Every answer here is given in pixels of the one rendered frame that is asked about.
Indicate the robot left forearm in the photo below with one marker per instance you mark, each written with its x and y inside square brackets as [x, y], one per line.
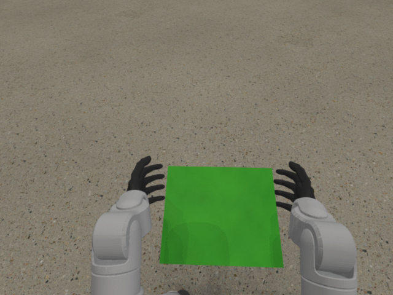
[116, 250]

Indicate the robot right forearm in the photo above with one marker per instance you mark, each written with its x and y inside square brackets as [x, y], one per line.
[327, 250]

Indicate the right robot hand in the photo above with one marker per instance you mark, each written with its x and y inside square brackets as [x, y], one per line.
[301, 187]

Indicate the left robot hand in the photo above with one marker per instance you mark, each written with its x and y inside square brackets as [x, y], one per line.
[139, 182]

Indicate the carton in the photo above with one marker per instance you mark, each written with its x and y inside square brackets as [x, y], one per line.
[220, 216]

